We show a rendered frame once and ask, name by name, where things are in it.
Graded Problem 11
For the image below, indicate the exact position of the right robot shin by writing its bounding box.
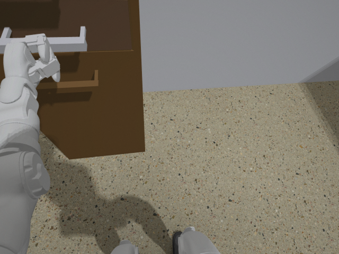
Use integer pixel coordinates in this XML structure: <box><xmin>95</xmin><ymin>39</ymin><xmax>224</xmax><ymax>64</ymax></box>
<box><xmin>179</xmin><ymin>226</ymin><xmax>195</xmax><ymax>254</ymax></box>

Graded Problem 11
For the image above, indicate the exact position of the handle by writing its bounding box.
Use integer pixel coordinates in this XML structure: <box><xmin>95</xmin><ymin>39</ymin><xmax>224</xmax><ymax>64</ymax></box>
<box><xmin>36</xmin><ymin>80</ymin><xmax>100</xmax><ymax>94</ymax></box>
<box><xmin>0</xmin><ymin>26</ymin><xmax>87</xmax><ymax>54</ymax></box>

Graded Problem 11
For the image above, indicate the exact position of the right robot thigh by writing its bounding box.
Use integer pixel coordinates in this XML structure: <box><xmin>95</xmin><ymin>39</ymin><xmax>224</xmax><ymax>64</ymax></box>
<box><xmin>178</xmin><ymin>231</ymin><xmax>221</xmax><ymax>254</ymax></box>

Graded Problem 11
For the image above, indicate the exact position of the drawer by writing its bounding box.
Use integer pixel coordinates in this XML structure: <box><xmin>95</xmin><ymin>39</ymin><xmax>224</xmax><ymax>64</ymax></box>
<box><xmin>0</xmin><ymin>0</ymin><xmax>132</xmax><ymax>51</ymax></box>

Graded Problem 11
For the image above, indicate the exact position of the cabinet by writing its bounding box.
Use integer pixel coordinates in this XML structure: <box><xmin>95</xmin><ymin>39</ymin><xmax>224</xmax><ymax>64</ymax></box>
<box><xmin>0</xmin><ymin>0</ymin><xmax>145</xmax><ymax>159</ymax></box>

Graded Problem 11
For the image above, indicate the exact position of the left robot upper arm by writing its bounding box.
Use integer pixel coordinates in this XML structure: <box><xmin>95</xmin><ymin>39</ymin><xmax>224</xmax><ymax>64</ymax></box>
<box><xmin>0</xmin><ymin>151</ymin><xmax>50</xmax><ymax>254</ymax></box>

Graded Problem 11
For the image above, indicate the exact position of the robot left forearm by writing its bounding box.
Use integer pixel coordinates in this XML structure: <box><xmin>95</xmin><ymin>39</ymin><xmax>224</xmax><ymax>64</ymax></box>
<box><xmin>0</xmin><ymin>77</ymin><xmax>41</xmax><ymax>157</ymax></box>

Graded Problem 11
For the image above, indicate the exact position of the robot left hand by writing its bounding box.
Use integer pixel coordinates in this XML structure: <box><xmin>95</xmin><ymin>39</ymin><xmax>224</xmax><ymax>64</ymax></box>
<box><xmin>3</xmin><ymin>33</ymin><xmax>60</xmax><ymax>88</ymax></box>

